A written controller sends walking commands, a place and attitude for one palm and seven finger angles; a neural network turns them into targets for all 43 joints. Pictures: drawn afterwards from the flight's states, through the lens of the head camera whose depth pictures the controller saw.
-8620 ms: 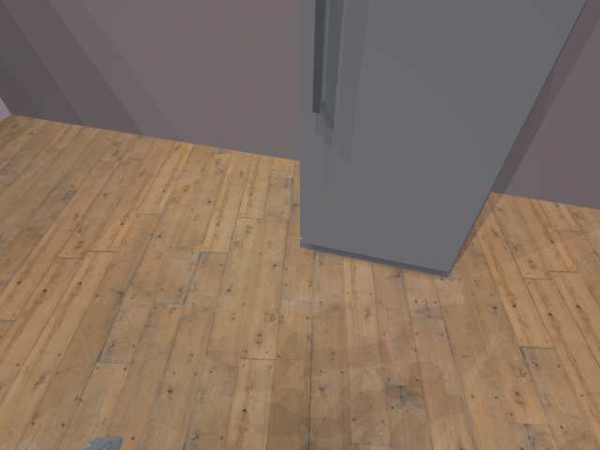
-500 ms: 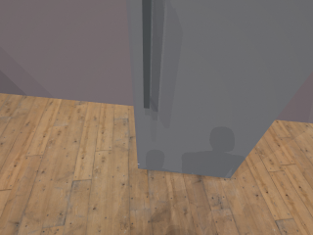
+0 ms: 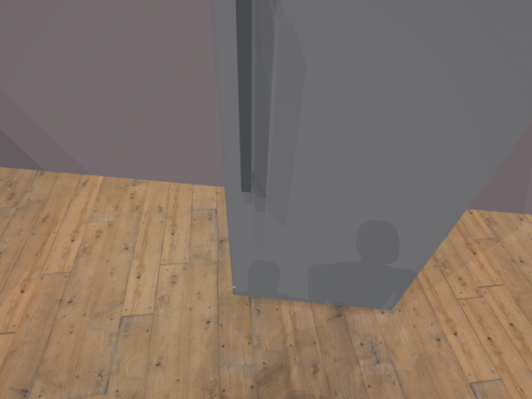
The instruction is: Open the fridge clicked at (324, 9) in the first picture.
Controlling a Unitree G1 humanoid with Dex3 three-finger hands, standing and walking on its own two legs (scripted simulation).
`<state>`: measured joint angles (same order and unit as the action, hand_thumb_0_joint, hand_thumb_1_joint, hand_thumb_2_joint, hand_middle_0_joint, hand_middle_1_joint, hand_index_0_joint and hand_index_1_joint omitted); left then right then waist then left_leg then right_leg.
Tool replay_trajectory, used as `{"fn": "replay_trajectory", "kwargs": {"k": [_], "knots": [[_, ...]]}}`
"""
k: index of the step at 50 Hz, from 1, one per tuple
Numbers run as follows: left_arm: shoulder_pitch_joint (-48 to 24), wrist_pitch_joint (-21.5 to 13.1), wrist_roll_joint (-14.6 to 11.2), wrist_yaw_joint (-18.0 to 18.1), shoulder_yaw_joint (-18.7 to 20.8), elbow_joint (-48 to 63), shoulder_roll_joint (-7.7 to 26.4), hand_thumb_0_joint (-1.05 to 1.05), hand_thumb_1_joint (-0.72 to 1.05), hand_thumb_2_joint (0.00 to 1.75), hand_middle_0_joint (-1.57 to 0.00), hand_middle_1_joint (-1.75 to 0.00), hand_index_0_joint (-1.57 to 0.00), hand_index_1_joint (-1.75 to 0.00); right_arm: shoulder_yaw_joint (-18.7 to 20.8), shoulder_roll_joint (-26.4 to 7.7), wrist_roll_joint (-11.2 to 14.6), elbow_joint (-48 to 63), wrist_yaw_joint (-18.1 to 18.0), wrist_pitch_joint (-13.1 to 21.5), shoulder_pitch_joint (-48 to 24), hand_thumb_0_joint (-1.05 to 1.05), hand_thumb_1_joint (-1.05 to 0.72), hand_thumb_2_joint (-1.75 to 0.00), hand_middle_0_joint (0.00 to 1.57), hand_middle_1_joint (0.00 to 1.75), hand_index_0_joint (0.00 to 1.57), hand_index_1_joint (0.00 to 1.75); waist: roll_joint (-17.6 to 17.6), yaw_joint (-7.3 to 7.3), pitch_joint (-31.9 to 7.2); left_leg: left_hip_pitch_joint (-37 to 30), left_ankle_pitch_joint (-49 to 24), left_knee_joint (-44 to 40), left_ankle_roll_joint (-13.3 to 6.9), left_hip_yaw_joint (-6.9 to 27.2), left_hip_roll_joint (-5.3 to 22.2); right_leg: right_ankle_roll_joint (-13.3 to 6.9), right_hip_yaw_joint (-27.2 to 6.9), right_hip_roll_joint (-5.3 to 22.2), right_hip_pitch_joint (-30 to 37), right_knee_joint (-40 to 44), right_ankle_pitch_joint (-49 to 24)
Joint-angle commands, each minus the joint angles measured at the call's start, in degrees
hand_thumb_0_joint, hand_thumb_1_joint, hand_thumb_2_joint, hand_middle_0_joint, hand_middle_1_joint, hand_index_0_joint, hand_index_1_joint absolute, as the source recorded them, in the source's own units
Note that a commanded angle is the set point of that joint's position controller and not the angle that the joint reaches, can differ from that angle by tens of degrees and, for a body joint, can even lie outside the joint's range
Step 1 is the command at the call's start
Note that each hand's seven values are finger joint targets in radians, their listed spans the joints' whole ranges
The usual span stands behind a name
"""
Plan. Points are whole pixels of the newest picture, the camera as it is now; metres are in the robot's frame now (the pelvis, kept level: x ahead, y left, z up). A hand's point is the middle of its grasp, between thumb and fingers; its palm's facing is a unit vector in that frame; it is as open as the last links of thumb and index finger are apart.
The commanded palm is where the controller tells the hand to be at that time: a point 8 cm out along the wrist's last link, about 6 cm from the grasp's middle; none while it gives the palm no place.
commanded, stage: shuffle to correct the standing spot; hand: left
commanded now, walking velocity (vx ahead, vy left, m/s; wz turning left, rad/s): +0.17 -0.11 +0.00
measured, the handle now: (247, 89) +0.58 +0.08 +0.19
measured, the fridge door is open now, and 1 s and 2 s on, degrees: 0 0 0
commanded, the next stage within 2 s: come to a stop and stand still in 0.30 s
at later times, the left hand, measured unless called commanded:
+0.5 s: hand out of the picture -0.02 +0.09 -0.19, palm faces +0.12 -0.99 -0.07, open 7.4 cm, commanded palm none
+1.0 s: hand (214, 391) +0.18 +0.10 -0.16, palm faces +0.04 -0.96 -0.28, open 7.3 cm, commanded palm none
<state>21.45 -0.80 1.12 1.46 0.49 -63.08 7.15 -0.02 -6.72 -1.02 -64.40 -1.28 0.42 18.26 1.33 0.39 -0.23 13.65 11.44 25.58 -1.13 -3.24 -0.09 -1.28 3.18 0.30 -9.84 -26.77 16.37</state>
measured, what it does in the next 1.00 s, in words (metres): walks ahead: left foot, then right foot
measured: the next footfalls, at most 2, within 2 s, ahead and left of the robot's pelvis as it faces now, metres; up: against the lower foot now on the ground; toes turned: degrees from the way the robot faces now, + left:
left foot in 0.48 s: +0.17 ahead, +0.07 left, +0.00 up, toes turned +10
right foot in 0.86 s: +0.18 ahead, -0.19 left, +0.00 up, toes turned -6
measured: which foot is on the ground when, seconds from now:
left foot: down 0.00-0.22, up 0.24-0.46, down 0.48-0.88, up 0.90-1.00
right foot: down 0.00-0.48, up 0.50-0.84, down 0.86-1.00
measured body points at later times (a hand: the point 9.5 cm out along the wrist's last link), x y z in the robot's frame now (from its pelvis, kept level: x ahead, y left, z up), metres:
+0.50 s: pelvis +0.10 -0.02 -0.02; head +0.14 +0.01 +0.43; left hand -0.03 +0.15 -0.18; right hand +0.15 -0.26 -0.16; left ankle +0.14 +0.06 -0.74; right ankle -0.02 -0.10 -0.73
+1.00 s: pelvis +0.12 -0.09 -0.01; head +0.16 -0.13 +0.44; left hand +0.17 +0.15 -0.14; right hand +0.16 -0.33 -0.18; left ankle +0.10 +0.04 -0.69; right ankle +0.14 -0.19 -0.74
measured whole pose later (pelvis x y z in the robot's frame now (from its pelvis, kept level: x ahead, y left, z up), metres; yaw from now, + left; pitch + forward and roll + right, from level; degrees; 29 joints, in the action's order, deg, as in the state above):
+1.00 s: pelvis +0.12 -0.09 -0.01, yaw +0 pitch +0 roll +2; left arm 11.9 -0.4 1.8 1.6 2.3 -55.7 9.0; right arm 3.9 -10.9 -1.0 -58.3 -0.5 -3.5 11.0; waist -2.4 0.5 4.7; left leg 23.5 27.2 54.6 1.5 -3.2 1.5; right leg -1.8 4.7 3.0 -18.1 -34.9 16.8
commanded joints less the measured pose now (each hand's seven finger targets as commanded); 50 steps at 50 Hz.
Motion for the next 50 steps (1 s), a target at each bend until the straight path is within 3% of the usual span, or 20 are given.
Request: {"fn": "replay_trajectory", "kwargs": {"k": [1,6,10,11,13,15,18,22,23,24,25,29,35,40,42,43,44,45,47,50], "knots": [[6.3,-0.1,0.6,-0.3,1.1,1.1,2.9,0.00,0.90,0.90,-0.20,-0.30,-0.20,-0.30,1.7,-6.2,-0.4,1.7,-0.5,0.7,3.7,0.00,-0.90,-0.90,0.20,0.30,0.20,0.30,-4.5,0.18,8.3,5.3,21.7,-11.1,-2.8,11.5,8.8,-1.4,-2.5,3.1,-6.3,2.6,9.5],[8.6,-0.5,0.6,-0.6,1.4,0.8,2.3,0.00,0.90,0.90,-0.20,-0.30,-0.20,-0.30,2.3,-6.1,-0.2,2.5,-0.6,1.2,4.0,0.00,-0.90,-0.90,0.20,0.30,0.20,0.30,-4.2,0.81,8.2,6.3,19.7,-9.3,-3.9,11.5,9.6,-1.7,-2.3,3.2,-5.3,1.3,6.6],[11.6,-1.2,0.4,-0.3,2.1,-0.3,4.1,0.00,0.90,0.90,-0.20,-0.30,-0.20,-0.30,1.7,-2.7,0.0,3.5,-0.5,1.7,2.6,0.00,-0.90,-0.90,0.20,0.30,0.20,0.30,6.4,1.74,7.7,11.2,7.2,5.0,-1.6,1.7,3.9,-4.4,-10.7,8.3,1.4,8.7,5.2],[13.3,-1.2,0.4,0.0,2.6,-0.9,5.3,0.00,0.90,0.90,-0.20,-0.30,-0.20,-0.30,1.5,-1.7,-0.1,4.2,-0.4,1.9,1.2,0.00,-0.90,-0.90,0.20,0.30,0.20,0.30,11.6,2.27,7.1,15.0,7.2,11.3,-0.7,-1.7,1.8,-6.1,-14.9,11.5,5.1,10.9,0.6],[16.0,-1.6,0.6,0.3,2.7,-1.7,4.9,0.00,0.90,0.90,-0.20,-0.30,-0.20,-0.30,1.9,-2.0,-0.5,6.2,-0.1,1.9,-3.5,0.00,-0.90,-0.90,0.20,0.30,0.20,0.30,10.8,3.64,8.6,22.7,16.0,23.2,-0.4,-2.2,2.3,-9.6,-17.7,15.7,9.3,11.2,-17.3],[16.6,-1.9,0.9,0.7,2.5,-2.1,4.3,0.00,0.90,0.90,-0.20,-0.30,-0.20,-0.30,2.0,-1.6,-0.3,6.5,0.1,2.0,-5.3,0.00,-0.90,-0.90,0.20,0.30,0.20,0.30,5.2,3.50,7.9,25.2,17.0,27.8,-0.4,-2.1,3.8,-11.8,-15.8,16.4,12.0,9.0,-27.3],[14.7,-1.8,1.2,0.9,2.4,-1.8,4.9,0.00,0.90,0.90,-0.20,-0.30,-0.20,-0.30,1.8,-0.6,0.1,6.8,0.5,2.0,-7.5,0.00,-0.90,-0.90,0.20,0.30,0.20,0.30,3.9,2.74,6.9,20.8,15.2,22.8,-0.4,-3.8,4.1,-11.7,-12.4,14.3,9.6,7.4,-32.8],[8.7,-1.3,0.3,0.4,2.3,-0.3,4.4,0.00,0.90,0.90,-0.20,-0.30,-0.20,-0.30,1.7,-1.2,0.1,2.4,-1.0,2.3,4.0,0.00,-0.90,-0.90,0.20,0.30,0.20,0.30,3.0,-3.89,2.2,-3.5,-3.4,3.9,-0.6,-7.9,0.4,-6.2,-4.4,7.1,0.2,-5.1,-43.8],[9.1,-1.2,-0.2,0.5,2.1,0.0,3.6,0.00,0.90,0.90,-0.20,-0.30,-0.20,-0.30,2.2,-4.3,-0.1,0.9,-1.9,2.5,9.3,0.00,-0.90,-0.90,0.20,0.30,0.20,0.30,-0.4,-5.70,-2.0,-14.6,-17.1,2.2,-2.4,-2.4,6.2,-3.5,-3.6,5.4,-5.1,-13.0,-37.7],[10.9,-1.1,-1.0,0.6,1.6,0.5,0.8,0.00,0.90,0.90,-0.20,-0.30,-0.20,-0.30,2.9,-8.8,-0.4,0.8,-2.5,2.7,12.4,0.00,-0.90,-0.90,0.20,0.30,0.20,0.30,-12.5,-5.70,-6.7,-21.9,-39.5,2.3,-9.6,14.1,21.1,-0.1,-0.1,0.9,-14.4,-26.2,-10.4],[11.0,-1.2,-1.0,1.0,1.5,0.9,0.9,0.00,0.90,0.90,-0.20,-0.30,-0.20,-0.30,2.5,-9.9,0.4,0.9,-2.7,1.9,11.7,0.00,-0.90,-0.90,0.20,0.30,0.20,0.30,-14.3,-4.09,-8.0,-17.7,-53.6,-1.7,-15.8,19.3,28.4,0.9,-3.1,-0.2,-13.6,-34.1,17.6],[6.8,1.3,0.5,0.8,1.8,0.5,-0.4,0.00,0.90,0.90,-0.20,-0.30,-0.20,-0.30,1.2,-5.7,0.3,3.8,-2.5,1.7,-3.3,0.00,-0.90,-0.90,0.20,0.30,0.20,0.30,-7.1,1.05,9.0,4.6,-32.8,-8.0,-10.7,7.2,20.9,2.1,-3.6,4.5,-10.7,-28.6,13.3],[2.6,2.8,0.9,0.7,2.8,4.2,1.0,0.00,0.90,0.90,-0.20,-0.30,-0.20,-0.30,4.1,-9.3,-0.2,6.2,-1.9,0.7,-3.0,0.00,-0.90,-0.90,0.20,0.30,0.20,0.30,-8.5,0.13,-0.3,-5.0,-40.5,-3.7,-9.4,1.4,17.8,3.1,0.1,2.9,-12.6,-24.0,6.4],[-0.1,2.2,0.7,0.4,3.5,6.7,2.8,0.00,0.90,0.90,-0.20,-0.30,-0.20,-0.30,5.3,-10.9,-1.0,8.6,-0.9,-0.6,-6.4,0.00,-0.90,-0.90,0.20,0.30,0.20,0.30,-12.2,1.25,-0.6,-1.2,-27.6,-0.6,-7.1,1.3,16.8,2.5,0.9,3.0,-7.2,-13.0,2.7],[2.9,1.1,1.0,0.4,3.8,6.3,5.2,0.00,0.90,0.90,-0.20,-0.30,-0.20,-0.30,5.3,-9.5,-0.5,9.2,-0.2,-1.0,-6.8,0.00,-0.90,-0.90,0.20,0.30,0.20,0.30,-5.7,3.18,-2.7,1.8,-10.8,5.9,-2.7,-1.2,12.1,3.1,0.3,4.4,-0.5,-0.6,-10.3],[1.7,0.3,1.6,0.7,4.1,6.9,9.7,0.00,0.90,0.90,-0.20,-0.30,-0.20,-0.30,4.7,-5.7,0.0,9.4,0.2,-1.2,-4.2,0.00,-0.90,-0.90,0.20,0.30,0.20,0.30,8.2,2.45,-3.1,5.8,8.1,14.5,0.8,-4.1,5.9,1.6,-9.6,13.3,0.5,5.2,-21.7],[-0.7,0.1,1.4,0.7,4.3,8.2,13.4,0.00,0.90,0.90,-0.20,-0.30,-0.20,-0.30,4.1,-3.2,0.3,10.7,0.3,-1.8,-2.9,0.00,-0.90,-0.90,0.20,0.30,0.20,0.30,17.5,1.32,-2.6,9.4,21.6,21.2,2.1,-2.5,1.2,-3.7,-18.2,21.8,-1.4,6.4,-34.1],[-1.5,0.3,1.0,0.5,3.9,8.8,13.7,0.00,0.90,0.90,-0.20,-0.30,-0.20,-0.30,4.4,-4.7,0.2,10.3,0.3,-2.5,-2.8,0.00,-0.90,-0.90,0.20,0.30,0.20,0.30,13.1,1.88,-3.1,8.1,22.9,26.5,1.7,1.4,1.7,-7.2,-16.0,23.3,-3.7,7.3,-30.1],[-4.0,0.1,0.9,0.7,4.2,9.0,12.2,0.00,0.90,0.90,-0.20,-0.30,-0.20,-0.30,4.1,-5.2,-0.2,9.7,0.5,-3.0,-4.8,0.00,-0.90,-0.90,0.20,0.30,0.20,0.30,15.4,1.43,-0.8,13.5,18.2,34.2,2.4,2.6,1.7,-7.0,-15.7,19.5,-1.8,6.3,-32.9],[-3.5,-0.2,0.5,1.2,4.1,9.2,11.6,0.00,0.90,0.90,-0.20,-0.30,-0.20,-0.30,4.1,-6.5,0.0,8.9,0.9,-2.7,-4.9,0.00,-0.90,-0.90,0.20,0.30,0.20,0.30,10.6,2.00,-2.1,16.3,13.2,37.8,3.7,3.2,1.5,-7.3,-11.5,18.7,3.5,3.9,-40.8]]}}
